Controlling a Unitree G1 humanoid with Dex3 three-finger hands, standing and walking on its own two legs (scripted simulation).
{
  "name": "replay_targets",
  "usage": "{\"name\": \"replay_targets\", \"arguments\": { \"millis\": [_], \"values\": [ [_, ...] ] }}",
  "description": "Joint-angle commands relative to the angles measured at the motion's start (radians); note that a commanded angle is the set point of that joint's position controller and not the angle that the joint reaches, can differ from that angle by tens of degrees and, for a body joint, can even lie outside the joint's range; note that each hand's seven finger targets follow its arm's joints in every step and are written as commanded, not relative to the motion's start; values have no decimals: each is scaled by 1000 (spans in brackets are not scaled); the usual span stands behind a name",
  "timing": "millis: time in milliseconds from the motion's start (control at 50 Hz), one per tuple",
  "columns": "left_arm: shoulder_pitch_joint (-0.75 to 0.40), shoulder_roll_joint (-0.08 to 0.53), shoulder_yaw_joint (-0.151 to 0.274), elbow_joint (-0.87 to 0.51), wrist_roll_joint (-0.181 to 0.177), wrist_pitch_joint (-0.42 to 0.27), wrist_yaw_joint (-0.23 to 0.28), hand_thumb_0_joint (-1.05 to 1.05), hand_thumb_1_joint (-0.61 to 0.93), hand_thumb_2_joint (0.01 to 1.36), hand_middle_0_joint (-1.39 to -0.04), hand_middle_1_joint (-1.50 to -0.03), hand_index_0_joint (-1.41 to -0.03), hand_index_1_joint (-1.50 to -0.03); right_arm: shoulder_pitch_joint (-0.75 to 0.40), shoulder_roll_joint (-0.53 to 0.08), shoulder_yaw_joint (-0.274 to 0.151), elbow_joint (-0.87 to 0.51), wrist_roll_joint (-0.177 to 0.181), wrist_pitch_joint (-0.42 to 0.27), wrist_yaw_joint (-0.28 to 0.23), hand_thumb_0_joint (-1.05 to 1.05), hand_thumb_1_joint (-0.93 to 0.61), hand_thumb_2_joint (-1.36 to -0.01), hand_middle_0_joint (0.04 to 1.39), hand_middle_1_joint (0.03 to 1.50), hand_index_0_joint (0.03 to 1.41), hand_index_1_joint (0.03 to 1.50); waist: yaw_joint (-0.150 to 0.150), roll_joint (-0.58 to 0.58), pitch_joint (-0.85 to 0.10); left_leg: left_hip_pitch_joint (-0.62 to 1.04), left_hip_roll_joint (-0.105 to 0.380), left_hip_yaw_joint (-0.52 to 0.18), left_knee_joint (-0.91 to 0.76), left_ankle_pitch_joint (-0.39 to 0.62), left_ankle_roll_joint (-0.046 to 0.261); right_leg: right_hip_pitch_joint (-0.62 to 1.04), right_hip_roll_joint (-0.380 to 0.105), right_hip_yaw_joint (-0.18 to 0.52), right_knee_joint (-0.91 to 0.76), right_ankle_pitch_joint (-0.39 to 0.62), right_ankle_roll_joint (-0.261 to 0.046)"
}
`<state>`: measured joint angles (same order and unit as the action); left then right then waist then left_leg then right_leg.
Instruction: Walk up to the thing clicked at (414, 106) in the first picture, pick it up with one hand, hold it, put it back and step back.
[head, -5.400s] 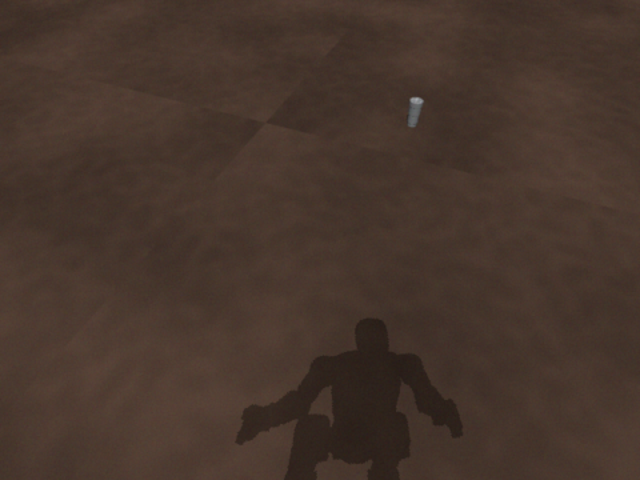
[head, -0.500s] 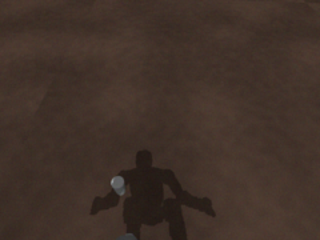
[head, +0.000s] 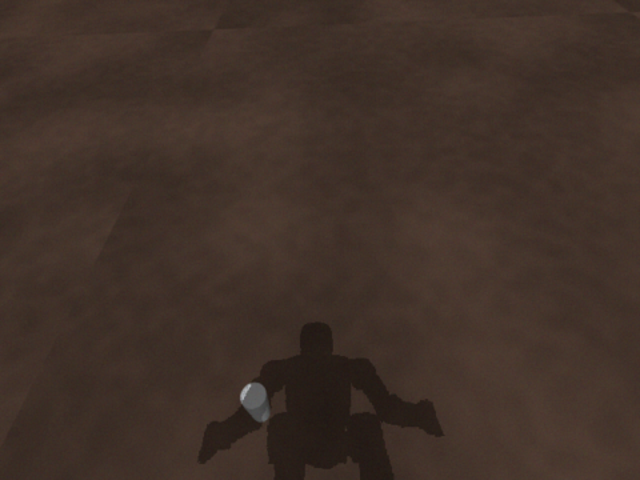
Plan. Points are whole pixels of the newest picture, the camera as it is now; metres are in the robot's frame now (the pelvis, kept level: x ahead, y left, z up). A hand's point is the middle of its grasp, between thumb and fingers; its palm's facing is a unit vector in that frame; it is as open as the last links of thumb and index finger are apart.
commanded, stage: walk up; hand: left
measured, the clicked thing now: (257, 404) +0.45 +0.23 -0.69
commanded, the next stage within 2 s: stand in 1.28 s
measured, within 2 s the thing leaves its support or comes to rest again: neither
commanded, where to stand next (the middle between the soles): +0.05 +0.00 m, yaw +0 degrees
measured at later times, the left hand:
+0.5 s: hand out of the picture +0.13 +0.26 -0.14, palm faces -0.03 -0.94 -0.35, open 7.4 cm
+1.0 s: hand out of the picture +0.10 +0.26 -0.14, palm faces +0.00 -0.94 -0.35, open 7.4 cm
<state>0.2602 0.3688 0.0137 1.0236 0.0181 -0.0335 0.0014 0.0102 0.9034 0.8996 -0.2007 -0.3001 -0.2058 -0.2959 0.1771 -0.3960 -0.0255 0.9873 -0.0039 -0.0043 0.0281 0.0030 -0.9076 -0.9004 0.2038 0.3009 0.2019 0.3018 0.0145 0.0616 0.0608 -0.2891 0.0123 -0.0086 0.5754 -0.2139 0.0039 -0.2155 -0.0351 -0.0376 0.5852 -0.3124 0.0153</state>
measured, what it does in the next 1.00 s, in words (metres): stands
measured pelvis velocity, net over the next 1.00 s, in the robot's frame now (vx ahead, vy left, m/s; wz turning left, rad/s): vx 0.03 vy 0.01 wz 0.01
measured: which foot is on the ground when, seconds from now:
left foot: down 0.00-1.00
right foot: down 0.00-1.00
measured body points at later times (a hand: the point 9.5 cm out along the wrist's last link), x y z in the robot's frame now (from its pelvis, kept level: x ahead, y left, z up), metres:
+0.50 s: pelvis +0.03 +0.01 +0.01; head +0.03 +0.01 +0.46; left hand +0.13 +0.31 -0.11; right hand +0.11 -0.30 -0.11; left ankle +0.05 +0.12 -0.73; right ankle +0.00 -0.13 -0.73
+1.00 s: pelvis +0.03 +0.01 +0.02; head +0.04 +0.00 +0.47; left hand +0.10 +0.31 -0.11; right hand +0.12 -0.29 -0.12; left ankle +0.05 +0.12 -0.73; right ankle +0.00 -0.13 -0.73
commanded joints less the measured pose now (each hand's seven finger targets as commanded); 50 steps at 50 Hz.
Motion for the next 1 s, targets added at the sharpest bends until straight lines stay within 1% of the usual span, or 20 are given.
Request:
{"name": "replay_targets", "arguments": {
  "millis": [0, 20, 60, 80, 120, 140, 180, 240, 360, 400, 440, 500, 600, 620, 680, 780, 800, 840, 920, 980],
  "values": [
    [-64, 222, 39, -66, -16, -28, 6, 0, 900, 900, -200, -300, -200, -300, -60, -205, -38, -50, 2, -33, -14, 0, -900, -900, 200, 300, 200, 300, 0, -138, -72, 110, 107, -146, -138, 14, 60, -70, -69, 113, -193, 32, -49],
    [-82, 234, 43, -60, -13, -27, 8, 0, 900, 900, -200, -300, -200, -300, -66, -203, -37, -37, 4, -29, -10, 0, -900, -900, 200, 300, 200, 300, -2, -149, -56, 77, 95, -122, -128, 1, 57, -39, -77, 120, -225, -30, -56],
    [-116, 239, 42, -56, -10, -27, 11, 0, 900, 900, -200, -300, -200, -300, -63, -190, -30, -14, 3, -25, -10, 0, -900, -900, 200, 300, 200, 300, -15, -136, -56, 93, 73, -86, -134, 40, 41, -22, -103, 141, -239, 14, -65],
    [-137, 243, 40, -58, -11, -27, 11, 0, 900, 900, -200, -300, -200, -300, -51, -191, -28, -2, 2, -26, -12, 0, -900, -900, 200, 300, 200, 300, -23, -115, -57, 99, 76, -87, -150, 60, 38, -14, -104, 132, -219, 52, -68],
    [-122, 227, 36, -39, -17, -25, 13, 0, 900, 900, -200, -300, -200, -300, -68, -191, -24, 12, 2, -31, -13, 0, -900, -900, 200, 300, 200, 300, -7, -62, -71, 98, 103, -116, -173, 140, 45, 33, -82, 93, -197, 141, -58],
    [-131, 224, 33, -34, -18, -24, 13, 0, 900, 900, -200, -300, -200, -300, -76, -194, -24, 19, 2, -32, -14, 0, -900, -900, 200, 300, 200, 300, -6, -53, -76, 87, 107, -121, -186, 149, 48, 51, -76, 85, -194, 162, -53],
    [-130, 220, 31, -19, -20, -23, 15, 0, 900, 900, -200, -300, -200, -300, -93, -187, -20, 31, 3, -34, -17, 0, -900, -900, 200, 300, 200, 300, 4, -36, -90, 100, 111, -116, -188, 223, 48, 84, -76, 80, -200, 198, -51],
    [-152, 218, 31, -4, -20, -17, 15, 0, 900, 900, -200, -300, -200, -300, -98, -186, -20, 49, 3, -34, -22, 0, -900, -900, 200, 300, 200, 300, 1, -16, -112, 112, 113, -104, -193, 265, 46, 123, -81, 72, -203, 238, -52],
    [-198, 210, 24, 17, -16, -10, 13, 0, 900, 900, -200, -300, -200, -300, -126, -185, -21, 70, 0, -29, -25, 0, -900, -900, 200, 300, 200, 300, -5, -9, -109, 119, 116, -104, -231, 226, 43, 146, -80, 64, -241, 225, -43],
    [-200, 211, 24, 29, -12, -9, 12, 0, 900, 900, -200, -300, -200, -300, -142, -187, -23, 71, 0, -27, -25, 0, -900, -900, 200, 300, 200, 300, -6, -11, -89, 118, 112, -103, -234, 190, 45, 128, -74, 60, -250, 198, -41],
    [-221, 210, 22, 36, -12, -9, 10, 0, 900, 900, -200, -300, -200, -300, -137, -175, -19, 79, 1, -26, -24, 0, -900, -900, 200, 300, 200, 300, -13, -35, -81, 111, 106, -99, -243, 172, 38, 133, -81, 72, -266, 193, -41],
    [-225, 211, 22, 41, -10, -9, 8, 0, 900, 900, -200, -300, -200, -300, -149, -184, -21, 81, -1, -25, -23, 0, -900, -900, 200, 300, 200, 300, -15, -33, -79, 122, 99, -100, -256, 121, 34, 120, -81, 71, -274, 186, -38],
    [-221, 210, 26, 56, -9, -11, 9, 0, 900, 900, -200, -300, -200, -300, -151, -180, -21, 87, 0, -24, -22, 0, -900, -900, 200, 300, 200, 300, -14, -66, -105, 170, 96, -85, -222, 223, 36, 123, -83, 67, -287, 228, -34],
    [-230, 210, 26, 54, -9, -11, 9, 0, 900, 900, -200, -300, -200, -300, -146, -177, -20, 89, 1, -23, -23, 0, -900, -900, 200, 300, 200, 300, -21, -73, -113, 172, 96, -84, -226, 222, 35, 134, -90, 72, -293, 233, -35],
    [-230, 212, 27, 55, -7, -8, 10, 0, 900, 900, -200, -300, -200, -300, -150, -185, -22, 94, -2, -21, -25, 0, -900, -900, 200, 300, 200, 300, -20, -65, -100, 166, 92, -83, -239, 188, 32, 130, -89, 65, -289, 217, -34],
    [-221, 210, 30, 63, -7, -6, 11, 0, 900, 900, -200, -300, -200, -300, -148, -175, -22, 97, -1, -19, -25, 0, -900, -900, 200, 300, 200, 300, -19, -76, -100, 179, 94, -85, -233, 231, 33, 131, -87, 58, -292, 230, -32],
    [-220, 208, 30, 61, -6, -5, 11, 0, 900, 900, -200, -300, -200, -300, -150, -181, -24, 98, -2, -19, -26, 0, -900, -900, 200, 300, 200, 300, -19, -67, -97, 176, 91, -82, -238, 207, 33, 127, -89, 58, -293, 220, -32],
    [-216, 203, 28, 65, -7, -6, 11, 0, 900, 900, -200, -300, -200, -300, -152, -176, -23, 101, -1, -18, -26, 0, -900, -900, 200, 300, 200, 300, -17, -68, -95, 184, 94, -89, -244, 228, 32, 133, -88, 55, -298, 230, -29],
    [-212, 205, 31, 61, -4, -5, 13, 0, 900, 900, -200, -300, -200, -300, -150, -172, -24, 101, -3, -17, -27, 0, -900, -900, 200, 300, 200, 300, -18, -71, -97, 184, 91, -83, -245, 214, 33, 138, -92, 58, -302, 233, -29],
    [-210, 206, 34, 65, -4, -4, 13, 0, 900, 900, -200, -300, -200, -300, -154, -170, -22, 98, -1, -15, -26, 0, -900, -900, 200, 300, 200, 300, -16, -68, -72, 171, 89, -90, -252, 195, 31, 131, -86, 57, -311, 206, -28]
  ]
}}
